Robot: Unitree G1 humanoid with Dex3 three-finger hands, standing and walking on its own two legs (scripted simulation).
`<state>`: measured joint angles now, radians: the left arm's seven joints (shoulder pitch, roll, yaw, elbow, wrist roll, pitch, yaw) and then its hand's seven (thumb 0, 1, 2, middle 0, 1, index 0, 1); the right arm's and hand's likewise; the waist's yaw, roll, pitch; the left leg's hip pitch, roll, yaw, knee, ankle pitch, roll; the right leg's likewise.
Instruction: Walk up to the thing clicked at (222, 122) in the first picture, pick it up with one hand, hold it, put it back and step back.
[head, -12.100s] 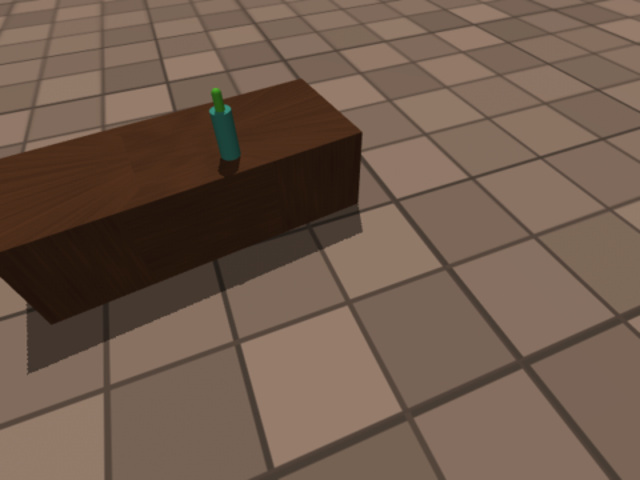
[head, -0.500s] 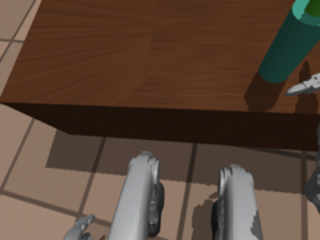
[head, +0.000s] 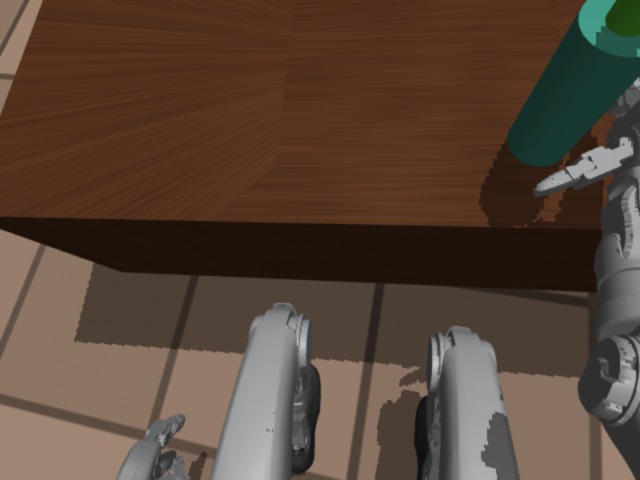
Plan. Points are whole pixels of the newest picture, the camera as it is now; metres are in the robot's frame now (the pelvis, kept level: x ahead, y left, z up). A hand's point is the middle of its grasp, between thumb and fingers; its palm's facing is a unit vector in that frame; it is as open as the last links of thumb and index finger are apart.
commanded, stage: close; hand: right
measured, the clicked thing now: (591, 68) +0.55 -0.20 +0.06
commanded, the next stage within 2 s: settle in 0.76 s
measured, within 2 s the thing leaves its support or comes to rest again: leaves its support in 1.40 s
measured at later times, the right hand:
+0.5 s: hand (578, 115) +0.53 -0.21 +0.02, palm faces +0.14 +0.99 -0.02, open 12.9 cm
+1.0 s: hand (581, 106) +0.53 -0.21 +0.02, palm faces +0.13 +0.99 -0.03, open 10.5 cm
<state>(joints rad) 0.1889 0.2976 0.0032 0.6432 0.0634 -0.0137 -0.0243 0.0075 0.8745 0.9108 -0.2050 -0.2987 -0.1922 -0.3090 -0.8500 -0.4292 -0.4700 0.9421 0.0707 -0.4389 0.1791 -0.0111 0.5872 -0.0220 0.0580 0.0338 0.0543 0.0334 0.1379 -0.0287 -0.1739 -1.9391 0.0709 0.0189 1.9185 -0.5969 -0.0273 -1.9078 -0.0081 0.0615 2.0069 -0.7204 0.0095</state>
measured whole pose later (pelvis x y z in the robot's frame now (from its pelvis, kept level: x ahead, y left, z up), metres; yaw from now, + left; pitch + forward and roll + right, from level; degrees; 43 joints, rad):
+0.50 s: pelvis -0.01 +0.00 -0.01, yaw +0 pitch +36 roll +4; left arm 0.22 0.30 0.00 0.65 0.07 0.01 -0.03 0.01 0.90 0.89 -0.20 -0.30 -0.20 -0.30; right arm -0.93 -0.46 -0.44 1.00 0.06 -0.44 0.13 -0.01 0.42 -0.22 0.70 0.46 0.72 0.47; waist 0.15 -0.02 -0.16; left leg -1.98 0.08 0.01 1.94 -0.58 -0.03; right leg -1.95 0.00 0.06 2.03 -0.70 0.01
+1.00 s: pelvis +0.00 -0.01 +0.00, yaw +0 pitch +36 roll +4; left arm 0.20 0.29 -0.01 0.62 0.05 0.01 -0.04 0.01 0.91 0.88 -0.20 -0.30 -0.21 -0.30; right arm -0.90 -0.45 -0.43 0.94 0.05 -0.41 0.13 -0.03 0.45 -0.85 0.73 0.93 0.80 0.99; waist 0.15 -0.03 -0.16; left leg -1.94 0.08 0.02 1.91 -0.60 -0.04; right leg -1.92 0.00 0.06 2.00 -0.72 0.00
